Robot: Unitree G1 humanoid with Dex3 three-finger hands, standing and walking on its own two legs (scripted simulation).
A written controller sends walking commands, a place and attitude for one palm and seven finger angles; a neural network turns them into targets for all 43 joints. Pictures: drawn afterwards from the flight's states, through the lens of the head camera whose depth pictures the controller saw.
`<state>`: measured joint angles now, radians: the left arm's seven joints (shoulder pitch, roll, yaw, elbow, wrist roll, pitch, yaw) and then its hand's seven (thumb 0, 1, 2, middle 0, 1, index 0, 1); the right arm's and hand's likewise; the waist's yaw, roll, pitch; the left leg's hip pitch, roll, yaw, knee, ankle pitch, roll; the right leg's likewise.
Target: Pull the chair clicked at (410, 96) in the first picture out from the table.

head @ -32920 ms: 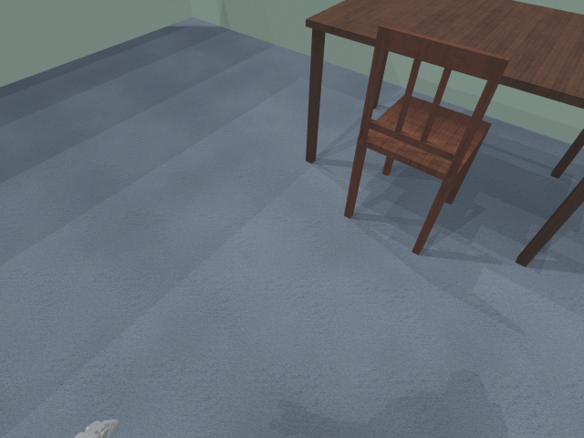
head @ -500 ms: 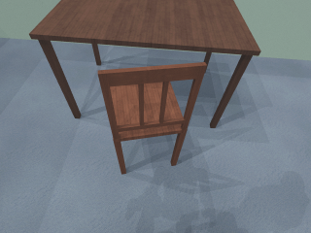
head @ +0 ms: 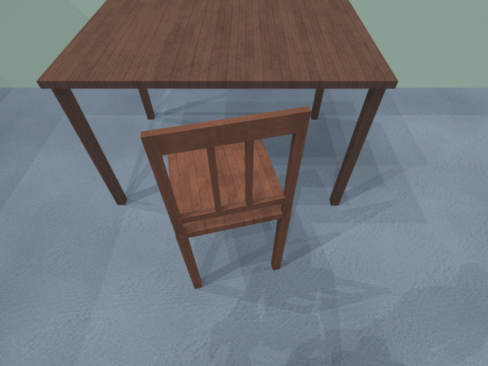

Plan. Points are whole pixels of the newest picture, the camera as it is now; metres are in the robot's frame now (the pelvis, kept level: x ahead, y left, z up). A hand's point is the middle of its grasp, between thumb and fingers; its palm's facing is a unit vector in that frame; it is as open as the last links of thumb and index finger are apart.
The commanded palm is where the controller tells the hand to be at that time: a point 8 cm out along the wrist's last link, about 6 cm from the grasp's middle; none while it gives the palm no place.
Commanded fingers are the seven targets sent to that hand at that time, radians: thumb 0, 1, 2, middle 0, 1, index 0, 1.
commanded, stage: let the arm hang, fingers relaxed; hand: left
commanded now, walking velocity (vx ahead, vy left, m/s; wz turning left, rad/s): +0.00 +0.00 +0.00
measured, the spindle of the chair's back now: (214, 180) +0.57 +0.11 -0.12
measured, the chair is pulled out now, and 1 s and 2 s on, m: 0.18 0.18 0.18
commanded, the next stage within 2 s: look to check the result in 0.16 s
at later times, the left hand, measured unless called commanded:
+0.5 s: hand out of the picture +0.00 +0.16 -0.18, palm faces +0.01 -0.98 -0.20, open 7.3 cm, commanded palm none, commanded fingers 0.00 0.90 0.90 -0.20 -0.30 -0.20 -0.30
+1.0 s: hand out of the picture +0.01 +0.16 -0.17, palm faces +0.02 -0.98 -0.21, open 7.3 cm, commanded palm none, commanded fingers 0.00 0.90 0.90 -0.20 -0.30 -0.20 -0.30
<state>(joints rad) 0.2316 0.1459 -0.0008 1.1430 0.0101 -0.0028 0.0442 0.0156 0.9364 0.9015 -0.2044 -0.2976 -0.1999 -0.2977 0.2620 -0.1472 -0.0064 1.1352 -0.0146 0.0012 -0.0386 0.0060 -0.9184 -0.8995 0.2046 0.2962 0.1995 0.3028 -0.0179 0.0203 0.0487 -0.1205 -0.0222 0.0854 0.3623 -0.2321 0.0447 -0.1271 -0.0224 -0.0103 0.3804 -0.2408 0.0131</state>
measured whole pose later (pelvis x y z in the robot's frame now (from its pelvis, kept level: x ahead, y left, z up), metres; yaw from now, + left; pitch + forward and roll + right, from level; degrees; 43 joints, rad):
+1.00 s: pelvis +0.02 -0.01 +0.00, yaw +0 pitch +0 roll +0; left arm 0.26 0.12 0.01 1.16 0.01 -0.01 0.05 0.01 0.92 0.90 -0.20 -0.30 -0.20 -0.30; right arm 0.27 -0.13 -0.01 1.16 -0.01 -0.01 -0.05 0.00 -0.91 -0.90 0.20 0.30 0.20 0.30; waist -0.02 0.02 0.05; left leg -0.09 -0.01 0.08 0.34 -0.25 0.03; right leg -0.10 -0.01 -0.02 0.38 -0.27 0.00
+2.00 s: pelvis +0.16 -0.04 -0.01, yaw +3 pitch +1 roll +1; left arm 0.15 0.16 0.05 1.03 0.01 -0.01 0.03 0.01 0.92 0.90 -0.20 -0.30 -0.20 -0.30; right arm 0.28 -0.14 -0.05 1.08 -0.01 0.02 -0.05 0.00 -0.91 -0.90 0.21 0.30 0.20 0.30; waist -0.04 0.04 0.07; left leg -0.13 0.00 0.02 0.50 -0.36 -0.02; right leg -0.29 -0.04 0.00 0.58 -0.30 0.01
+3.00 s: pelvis +0.14 -0.04 -0.01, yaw +1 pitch -1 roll +1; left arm 0.25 0.17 -0.01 1.08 0.02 0.00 0.02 0.01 0.91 0.90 -0.21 -0.30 -0.20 -0.30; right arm 0.29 -0.19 0.00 1.07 -0.01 0.00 -0.02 0.00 -0.91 -0.90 0.20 0.30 0.20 0.30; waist 0.00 0.00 0.04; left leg -0.19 0.03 0.02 0.45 -0.25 -0.04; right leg -0.24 -0.02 0.02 0.53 -0.27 0.00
